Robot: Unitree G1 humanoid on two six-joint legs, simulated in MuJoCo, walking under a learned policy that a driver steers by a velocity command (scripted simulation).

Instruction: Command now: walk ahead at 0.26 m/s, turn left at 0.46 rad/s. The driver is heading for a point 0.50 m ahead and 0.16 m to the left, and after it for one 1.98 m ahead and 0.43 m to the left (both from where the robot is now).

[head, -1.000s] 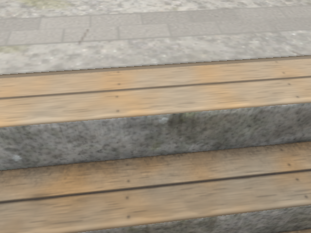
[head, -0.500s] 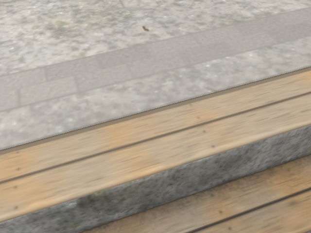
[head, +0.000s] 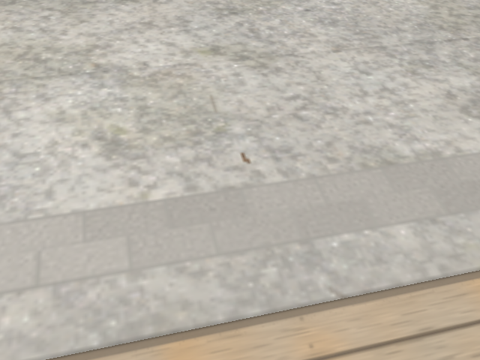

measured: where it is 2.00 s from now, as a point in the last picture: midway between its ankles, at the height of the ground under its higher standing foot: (108, 278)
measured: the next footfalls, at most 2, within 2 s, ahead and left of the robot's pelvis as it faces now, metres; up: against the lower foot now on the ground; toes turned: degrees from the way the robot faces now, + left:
right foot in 0.60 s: +0.38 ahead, -0.14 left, +0.41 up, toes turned +16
left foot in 1.30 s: +0.34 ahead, +0.17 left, +0.41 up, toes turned +45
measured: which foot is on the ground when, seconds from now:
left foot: down 0.00-0.62, up 0.64-1.00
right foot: down 0.00-0.00, up 0.02-0.58, down 0.60-1.00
